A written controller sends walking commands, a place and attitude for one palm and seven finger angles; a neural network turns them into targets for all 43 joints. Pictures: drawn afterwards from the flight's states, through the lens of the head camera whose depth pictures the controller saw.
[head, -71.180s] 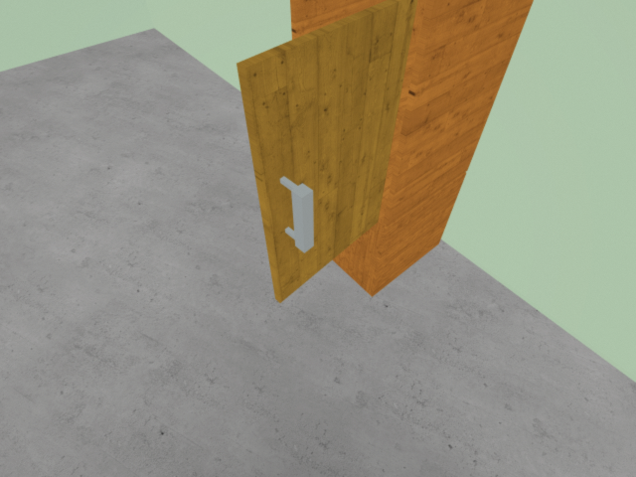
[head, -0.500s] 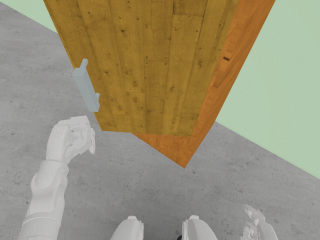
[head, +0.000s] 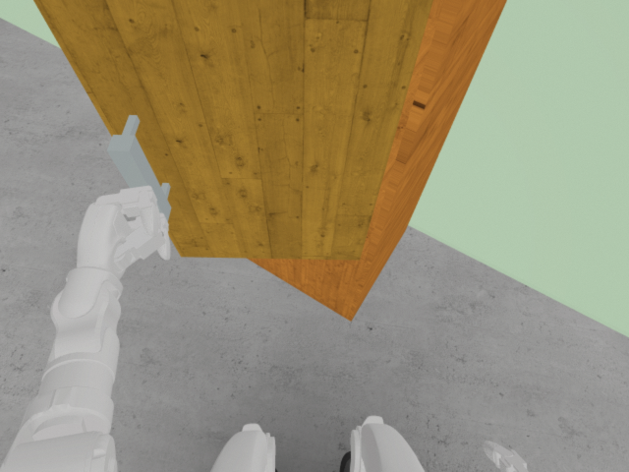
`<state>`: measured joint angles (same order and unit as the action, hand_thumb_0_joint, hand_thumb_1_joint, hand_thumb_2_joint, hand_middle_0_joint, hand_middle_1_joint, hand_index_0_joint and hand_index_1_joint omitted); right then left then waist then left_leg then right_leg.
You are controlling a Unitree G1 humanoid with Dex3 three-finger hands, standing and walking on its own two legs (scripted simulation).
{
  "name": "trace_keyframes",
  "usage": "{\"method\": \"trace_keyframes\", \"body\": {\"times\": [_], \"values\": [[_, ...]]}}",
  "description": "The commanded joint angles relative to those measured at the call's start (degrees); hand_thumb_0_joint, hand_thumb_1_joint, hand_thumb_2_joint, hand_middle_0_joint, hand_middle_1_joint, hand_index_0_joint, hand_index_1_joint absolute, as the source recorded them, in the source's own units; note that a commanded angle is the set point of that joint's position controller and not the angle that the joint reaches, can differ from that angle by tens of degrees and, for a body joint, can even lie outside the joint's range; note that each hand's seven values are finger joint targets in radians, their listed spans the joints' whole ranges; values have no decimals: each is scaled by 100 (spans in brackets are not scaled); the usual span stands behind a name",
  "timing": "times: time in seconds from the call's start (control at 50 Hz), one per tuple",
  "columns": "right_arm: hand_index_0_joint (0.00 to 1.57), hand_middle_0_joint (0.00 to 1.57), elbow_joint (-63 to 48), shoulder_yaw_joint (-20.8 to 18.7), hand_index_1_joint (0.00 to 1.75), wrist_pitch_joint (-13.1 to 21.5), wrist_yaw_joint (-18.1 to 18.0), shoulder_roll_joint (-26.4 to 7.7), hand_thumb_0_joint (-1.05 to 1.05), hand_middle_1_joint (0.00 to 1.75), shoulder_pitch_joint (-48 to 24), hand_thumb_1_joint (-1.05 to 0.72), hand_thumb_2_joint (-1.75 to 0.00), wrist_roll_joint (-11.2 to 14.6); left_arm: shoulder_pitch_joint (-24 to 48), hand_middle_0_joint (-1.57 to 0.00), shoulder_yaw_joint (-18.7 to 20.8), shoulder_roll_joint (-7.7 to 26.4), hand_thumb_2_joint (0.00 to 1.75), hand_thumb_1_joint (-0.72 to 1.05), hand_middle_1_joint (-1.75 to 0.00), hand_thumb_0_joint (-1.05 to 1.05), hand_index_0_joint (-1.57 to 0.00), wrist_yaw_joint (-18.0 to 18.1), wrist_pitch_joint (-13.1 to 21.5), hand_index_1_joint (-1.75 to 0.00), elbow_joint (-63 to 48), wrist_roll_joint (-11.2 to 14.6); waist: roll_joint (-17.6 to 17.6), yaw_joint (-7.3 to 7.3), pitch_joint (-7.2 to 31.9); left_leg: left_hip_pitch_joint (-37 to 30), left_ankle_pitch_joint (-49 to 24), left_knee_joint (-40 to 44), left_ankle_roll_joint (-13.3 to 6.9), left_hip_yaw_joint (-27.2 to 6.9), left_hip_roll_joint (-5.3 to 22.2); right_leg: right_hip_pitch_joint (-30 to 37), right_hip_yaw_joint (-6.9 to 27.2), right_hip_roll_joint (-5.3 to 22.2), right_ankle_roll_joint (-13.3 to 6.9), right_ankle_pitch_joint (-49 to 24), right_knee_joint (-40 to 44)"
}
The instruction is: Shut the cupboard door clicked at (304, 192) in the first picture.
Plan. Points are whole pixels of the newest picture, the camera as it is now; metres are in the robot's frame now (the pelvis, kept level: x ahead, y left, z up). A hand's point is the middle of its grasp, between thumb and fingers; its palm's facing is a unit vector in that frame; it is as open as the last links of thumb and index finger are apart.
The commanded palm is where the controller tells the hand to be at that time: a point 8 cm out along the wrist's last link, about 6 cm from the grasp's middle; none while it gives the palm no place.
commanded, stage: bring the fist close to the handle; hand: left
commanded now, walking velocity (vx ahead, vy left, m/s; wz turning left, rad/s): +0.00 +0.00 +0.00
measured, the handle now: (147, 171) +0.50 +0.24 +0.05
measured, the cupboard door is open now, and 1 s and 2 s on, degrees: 32 25 13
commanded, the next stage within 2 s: push the door shut along its arc in 0.18 s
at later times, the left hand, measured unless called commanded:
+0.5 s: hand (163, 228) +0.40 +0.19 +0.05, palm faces -0.06 -1.00 -0.04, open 3.1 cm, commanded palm +0.39 +0.25 +0.05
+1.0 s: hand (175, 191) +0.46 +0.19 +0.05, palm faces -0.19 -0.98 -0.03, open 3.1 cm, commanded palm +0.46 +0.23 +0.05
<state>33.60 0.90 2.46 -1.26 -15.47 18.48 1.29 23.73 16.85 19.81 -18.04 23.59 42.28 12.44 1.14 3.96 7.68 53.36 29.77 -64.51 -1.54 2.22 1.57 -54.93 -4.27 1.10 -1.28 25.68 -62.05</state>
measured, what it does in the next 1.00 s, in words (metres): stands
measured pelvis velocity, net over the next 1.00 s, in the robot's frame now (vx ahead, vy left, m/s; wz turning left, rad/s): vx -0.02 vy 0.00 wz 0.00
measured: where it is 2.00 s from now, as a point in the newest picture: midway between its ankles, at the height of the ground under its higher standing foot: outside the picture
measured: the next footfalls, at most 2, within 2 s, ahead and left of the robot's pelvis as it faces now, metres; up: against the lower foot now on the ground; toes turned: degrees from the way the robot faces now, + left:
none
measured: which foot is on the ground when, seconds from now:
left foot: down 0.00-1.00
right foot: down 0.00-1.00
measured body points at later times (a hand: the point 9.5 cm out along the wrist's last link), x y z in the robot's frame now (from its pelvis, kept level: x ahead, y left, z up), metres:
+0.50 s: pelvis -0.01 +0.00 +0.00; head +0.09 +0.01 +0.44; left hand +0.40 +0.25 +0.05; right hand +0.11 -0.26 -0.11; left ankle +0.01 +0.10 -0.65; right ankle +0.04 -0.11 -0.65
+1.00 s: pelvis -0.02 +0.00 -0.02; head +0.11 +0.02 +0.41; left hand +0.46 +0.24 +0.06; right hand +0.03 -0.27 -0.13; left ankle +0.01 +0.10 -0.65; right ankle +0.04 -0.11 -0.65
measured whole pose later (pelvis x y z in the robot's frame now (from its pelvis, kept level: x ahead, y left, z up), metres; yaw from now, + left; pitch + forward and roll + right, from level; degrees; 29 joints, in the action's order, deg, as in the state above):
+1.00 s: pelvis -0.02 +0.00 -0.02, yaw +0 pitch +22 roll -3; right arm 36.6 2.2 1.2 -2.0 -16.5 19.6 1.4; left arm 47.4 17.6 28.5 -26.5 24.1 63.2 10.0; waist 1.1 7.7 6.7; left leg 62.0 29.6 -69.5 -1.9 0.8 1.7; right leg -62.3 -5.6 1.1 -1.3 25.0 -65.3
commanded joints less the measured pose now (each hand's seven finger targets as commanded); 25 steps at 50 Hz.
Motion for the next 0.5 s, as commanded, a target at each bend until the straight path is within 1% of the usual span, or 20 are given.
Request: {"method": "trace_keyframes", "body": {"times": [0.0,0.02,0.06,0.08,0.1,0.12,0.16,0.18,0.2,0.22,0.24,0.26,0.3,0.34,0.36,0.38,0.4,0.42,0.44,0.48], "values": [[20,20,-656,-361,30,176,-123,-870,0,30,221,-90,-90,44,1852,-130,422,1248,90,90,-150,0,-130,8,418,-150,-1178,191,18,-28,2052,-713,-1511,907,14,-325,-163,1787,384,-142,-20,-1424,728],[20,20,-623,-361,30,184,-132,-842,0,30,192,-90,-90,30,1992,-130,437,1240,90,90,-150,0,-130,23,487,-150,-1245,202,77,-41,2167,-754,-1488,894,12,-298,-168,1839,435,-125,-2,-1438,739],[20,20,-577,-351,30,185,-159,-834,0,30,191,-90,-90,20,2046,-130,484,1317,90,90,-150,0,-130,44,623,-150,-1201,177,56,-44,2178,-748,-1431,884,11,-317,-161,1820,444,-129,-11,-1363,721],[20,20,-552,-344,30,201,-162,-819,0,30,172,-90,-90,16,2188,-130,383,1255,90,90,-150,0,-130,35,674,-150,-1212,146,196,2,2154,-777,-1365,868,11,-311,-165,1724,453,-126,-8,-1294,721],[20,20,-530,-349,30,226,-180,-836,0,30,216,-90,-90,1,2365,-130,393,1325,90,90,-150,0,-130,35,753,-150,-1320,127,277,28,2238,-868,-1494,849,10,-359,-159,1689,414,-145,-31,-1368,653],[20,20,-487,-367,30,224,-170,-837,0,30,210,-90,-90,-2,2219,-130,387,1328,90,90,-150,0,-130,19,775,-150,-1245,82,370,-33,2370,-1003,-1562,857,35,-375,-140,1656,413,-142,-34,-1406,629],[20,20,-509,-371,30,233,-137,-830,0,30,197,-90,-90,-1,1942,-130,186,1085,90,90,-150,0,-130,-34,746,-150,-1237,89,515,-56,2397,-1206,-1754,892,62,-393,-135,1579,355,-140,-47,-1529,625],[20,20,-506,-384,30,216,-132,-843,0,30,204,-90,-90,11,1789,-130,165,1051,90,90,-150,0,-130,-66,677,-150,-1108,99,403,-45,2338,-1193,-1755,896,60,-379,-126,1574,352,-143,-41,-1535,661],[20,20,-526,-383,30,223,-134,-856,0,30,240,-90,-90,14,1768,-130,170,1047,90,90,-150,0,-130,-101,626,-150,-1076,140,390,-29,2366,-1162,-1834,876,43,-379,-141,1614,345,-156,-43,-1603,647],[20,20,-494,-381,30,197,-125,-866,0,30,224,-90,-90,31,1694,-130,222,1120,90,90,-150,0,-130,-111,548,-150,-959,128,294,-59,2249,-1107,-1793,920,64,-397,-116,1607,332,-142,-38,-1583,660],[20,20,-554,-368,30,175,-111,-851,0,30,188,-90,-90,35,1584,-130,169,1023,90,90,-150,0,-130,-124,457,-150,-901,147,345,-86,2162,-1002,-1684,952,61,-362,-141,1643,342,-138,-32,-1515,697],[20,20,-553,-367,30,147,-120,-866,0,30,200,-90,-90,43,1622,-130,282,1122,90,90,-150,0,-130,-108,383,-150,-802,166,56,-54,2068,-863,-1567,957,44,-360,-137,1696,347,-133,-15,-1465,733],[20,20,-609,-351,30,141,-142,-874,0,30,192,-90,-90,58,1826,-130,305,1197,90,90,-150,0,-130,-104,360,-150,-815,165,-42,-5,1967,-737,-1472,938,9,-352,-160,1733,378,-136,-16,-1402,755],[20,20,-555,-334,30,137,-158,-858,0,30,158,-90,-90,47,2303,-130,279,1253,90,90,-150,0,-130,-95,420,-150,-800,101,74,62,1924,-748,-1361,898,15,-357,-151,1586,398,-116,-9,-1316,732],[20,20,-542,-325,30,142,-165,-846,0,30,162,-90,-90,43,2528,-130,233,1215,90,90,-150,0,-130,-99,474,-150,-777,98,-5,116,1893,-733,-1277,872,4,-362,-154,1538,418,-119,3,-1242,752],[20,20,-515,-319,30,147,-179,-861,0,30,161,-90,-90,33,2727,-130,309,1359,90,90,-150,0,-130,-103,548,-150,-730,66,-19,120,1932,-689,-1172,848,2,-381,-150,1521,437,-117,-2,-1109,745],[20,20,-511,-306,30,166,-205,-870,0,30,163,-90,-90,36,2982,-130,296,1445,90,90,-150,0,-130,-121,626,-150,-714,41,144,180,1865,-719,-1166,812,-6,-400,-148,1373,425,-137,-27,-1056,706],[20,20,-429,-299,30,171,-213,-863,0,30,150,-90,-90,29,3241,-130,225,1408,90,90,-150,0,-130,-155,689,-150,-620,11,187,223,1963,-804,-1153,787,2,-424,-139,1280,432,-123,-19,-1043,682],[20,20,-403,-291,30,188,-213,-859,0,30,165,-90,-90,19,3408,-130,182,1405,90,90,-150,0,-130,-200,725,-150,-512,-13,287,222,2013,-822,-1159,758,9,-440,-145,1257,432,-127,-28,-1040,650],[20,20,-366,-299,30,192,-212,-890,0,30,198,-90,-90,20,3404,-130,205,1479,90,90,-150,0,-130,-322,733,-150,-318,-28,444,183,2287,-941,-1302,699,21,-451,-149,1233,440,-125,-51,-1138,598]]}}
